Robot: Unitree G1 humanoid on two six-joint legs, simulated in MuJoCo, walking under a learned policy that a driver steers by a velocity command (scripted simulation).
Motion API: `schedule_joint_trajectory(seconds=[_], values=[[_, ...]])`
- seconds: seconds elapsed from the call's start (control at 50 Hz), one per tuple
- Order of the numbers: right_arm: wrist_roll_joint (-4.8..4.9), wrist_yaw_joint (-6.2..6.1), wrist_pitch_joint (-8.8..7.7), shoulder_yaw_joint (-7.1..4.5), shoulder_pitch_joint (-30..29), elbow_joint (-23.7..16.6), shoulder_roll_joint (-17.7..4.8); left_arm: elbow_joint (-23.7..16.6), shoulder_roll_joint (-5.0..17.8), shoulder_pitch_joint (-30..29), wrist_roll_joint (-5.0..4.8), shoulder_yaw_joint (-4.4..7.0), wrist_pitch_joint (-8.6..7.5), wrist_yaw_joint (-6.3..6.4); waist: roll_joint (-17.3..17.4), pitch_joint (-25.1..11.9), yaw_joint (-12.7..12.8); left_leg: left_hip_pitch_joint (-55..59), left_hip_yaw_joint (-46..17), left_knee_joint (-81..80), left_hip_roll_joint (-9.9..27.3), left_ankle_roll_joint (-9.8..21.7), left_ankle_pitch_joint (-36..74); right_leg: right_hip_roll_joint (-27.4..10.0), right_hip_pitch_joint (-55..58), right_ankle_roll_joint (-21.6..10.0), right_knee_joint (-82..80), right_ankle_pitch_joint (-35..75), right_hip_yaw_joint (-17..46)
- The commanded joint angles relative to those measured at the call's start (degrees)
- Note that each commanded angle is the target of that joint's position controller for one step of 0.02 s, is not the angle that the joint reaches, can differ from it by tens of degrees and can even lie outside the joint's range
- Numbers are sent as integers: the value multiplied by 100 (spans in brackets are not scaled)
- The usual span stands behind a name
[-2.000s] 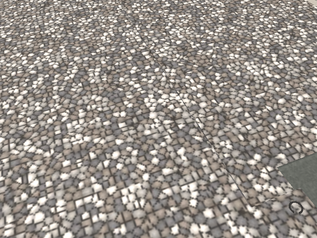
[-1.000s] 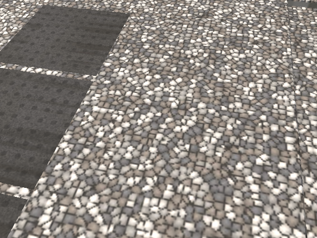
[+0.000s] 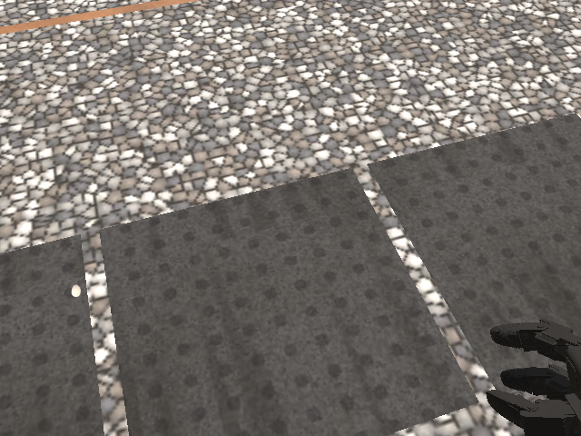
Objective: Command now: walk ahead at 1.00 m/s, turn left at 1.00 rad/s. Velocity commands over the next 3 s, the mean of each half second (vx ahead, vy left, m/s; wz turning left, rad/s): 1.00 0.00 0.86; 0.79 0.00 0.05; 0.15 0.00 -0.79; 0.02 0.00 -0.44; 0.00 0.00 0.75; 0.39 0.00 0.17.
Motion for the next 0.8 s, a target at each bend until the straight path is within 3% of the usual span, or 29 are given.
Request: schedule_joint_trajectory(seconds=[0.02,0.04,0.06,0.08,0.1,0.12,0.14,0.16,0.2,0.22,0.26,0.3,0.36,0.4,0.42,0.44,0.46,0.48,0.5,0.52,0.54,0.56,0.58,0.6,0.64,0.68,0.72,0.76,0.8], values=[[19,-58,-62,-100,654,-20,-352,-519,1215,-493,3,229,41,126,-816,-142,-1010,1914,499,-410,-675,317,-401,-1356,-826,-392,1119,8420,100],[37,-127,-76,-209,1583,246,-552,-602,1377,-710,24,279,149,150,-932,-598,-1489,2857,395,-379,-825,440,-728,-1497,-960,-472,2266,8878,188],[44,-229,-109,-375,2840,651,-811,-754,1403,-988,35,293,232,136,-871,-1115,-1990,4310,63,-708,-911,640,-941,-1546,-1639,-571,3876,8403,351],[87,-392,-95,-557,3230,921,-1040,-770,1173,-998,89,272,259,62,-231,-1160,-1932,5551,-591,-1105,-700,782,-1266,-953,-3002,-480,5868,4385,400],[96,-487,4,-641,2516,746,-1544,-1164,313,-839,129,57,218,-45,1163,-929,-1022,6205,-3011,-1432,464,1215,-1238,4,-5236,-229,7975,-457,579],[6,-477,70,-724,2761,511,-1787,-1766,729,-1152,24,91,67,-30,716,-1991,-1204,7043,-5136,-2628,1096,1963,-1937,157,-6198,-205,8438,-309,1919],[31,-525,47,-722,2815,625,-1572,-1827,809,-1591,23,55,-66,-24,-35,-1399,-1183,6501,-5309,-3294,1196,1744,-2188,-176,-6461,-238,7880,125,2234],[49,-567,-28,-665,2687,744,-1293,-1762,782,-1640,9,13,-116,-7,-494,-524,-885,5473,-4862,-3487,1030,1560,-1750,-384,-6267,-229,7234,371,2197],[75,-638,-226,-545,2269,760,-1011,-1608,685,-1502,213,-31,49,14,-863,-127,-349,4132,-3786,-3468,433,1304,-711,-650,-5445,-99,6482,205,2205],[109,-633,-312,-482,2264,771,-890,-1611,644,-1403,255,-45,177,-3,-680,-68,-216,3559,-3663,-3506,348,1365,-361,-715,-5149,6,6150,52,2191],[147,-586,-451,-441,2367,845,-791,-1824,492,-1945,242,-93,307,-44,-639,195,-256,2802,-3293,-3701,54,1302,-225,-791,-4932,140,5218,91,2037],[114,-564,-504,-461,2382,883,-802,-2129,264,-2746,160,-196,295,-116,-502,402,-444,2290,-2990,-3829,-298,1074,57,-665,-4575,149,4132,1282,1855],[219,-494,-563,-469,2725,1111,-765,-2148,100,-3021,31,-273,233,-188,-200,136,-763,2521,-2663,-3868,-328,674,1345,-366,-3647,-139,2777,3145,1614],[235,-509,-588,-457,2982,1283,-763,-2166,206,-3178,17,-243,204,-181,-115,54,-922,3258,-2701,-3779,-101,530,2038,-234,-3477,-341,2267,3349,1586],[214,-530,-578,-454,2988,1327,-832,-2100,286,-3036,24,-210,211,-156,-150,-142,-869,3737,-2602,-3472,-66,450,3077,-43,-3401,-425,2181,3102,1533],[194,-572,-572,-470,3139,1403,-944,-2064,466,-2823,52,-136,170,-106,40,-244,-778,4135,-2688,-2874,111,324,4084,80,-3169,-540,2048,2622,1527],[109,-585,-555,-493,3102,1450,-1108,-1878,737,-2151,32,-4,138,-35,94,-634,-414,4451,-2660,-1982,185,187,4745,239,-2600,-653,2033,2032,1570],[50,-581,-539,-516,2827,1448,-1213,-1594,902,-1138,6,107,127,52,83,-1045,236,4119,-2488,-755,50,75,4464,126,-1542,-734,1879,1841,1594],[-51,-591,-578,-427,2533,1330,-868,-1315,1239,76,53,249,139,168,-97,-1639,824,3127,-2187,1009,-202,10,3250,-518,-134,-860,2232,593,2218],[240,-558,-599,-203,3397,1117,85,-1209,1798,153,248,390,107,120,-2263,-2387,112,1142,-1626,3336,-1212,-310,-1932,-2346,1280,-1732,1350,-799,5682],[90,-605,-619,-158,3007,1143,-326,-1246,1337,-233,107,355,149,-10,-1610,-2084,167,458,-1682,3572,-939,-179,-1996,-2207,877,-1714,542,-1421,6845],[71,-583,-585,-206,2441,1113,-483,-1249,912,-789,62,285,131,-48,-868,-1087,21,285,-1651,3312,-544,-186,-1361,-2012,-36,-1655,463,-1222,5757],[5,-523,-562,-176,2047,1045,-480,-1144,647,-945,74,240,116,-82,-231,-649,-31,387,-1534,3057,-375,-192,-1178,-1772,-735,-1608,431,-553,5065],[-33,-454,-531,-158,1731,930,-365,-986,497,-867,97,185,91,-80,-147,-349,-104,409,-1538,2867,-275,-179,-1226,-1505,-1191,-1497,364,-24,4457],[-67,-347,-433,-65,1733,815,-77,-657,237,-644,61,83,7,-91,-498,-161,-372,450,-1604,2568,-173,-226,-1394,-1307,-1695,-1442,119,322,3912],[-103,-296,-380,6,1454,649,38,-476,332,-544,-52,89,-89,-107,-552,119,-515,105,-1590,2076,-72,-301,-1370,-1275,-1923,-1412,-248,598,3466],[-129,-241,-403,73,767,330,-16,-407,452,-541,-80,94,-154,-114,-567,407,-511,-13,-1304,1170,-3,-404,-777,-1124,-2227,-1409,-657,1395,2801],[-110,-152,-460,172,288,167,58,-368,435,-644,-132,75,-183,-145,-433,570,-532,768,-671,-334,49,-451,96,-750,-2663,-1250,-881,2759,1989],[-73,-88,-538,263,90,189,296,-198,582,-390,-212,85,-243,-173,-414,537,-434,1958,-257,-1152,-163,-392,947,-786,-2867,-1186,-1069,4435,1750]])
Next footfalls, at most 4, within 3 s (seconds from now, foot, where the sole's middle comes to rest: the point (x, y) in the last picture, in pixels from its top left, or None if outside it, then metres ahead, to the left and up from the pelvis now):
0.08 left None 0.26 0.03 -0.75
0.50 right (327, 322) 0.72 0.00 -0.75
0.90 left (191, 225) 0.98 0.39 -0.75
1.36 right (264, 178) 1.18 0.21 -0.75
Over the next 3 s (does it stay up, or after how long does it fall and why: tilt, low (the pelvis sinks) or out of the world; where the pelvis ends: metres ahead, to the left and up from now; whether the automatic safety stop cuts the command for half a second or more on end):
stays up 1.23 0.39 0.03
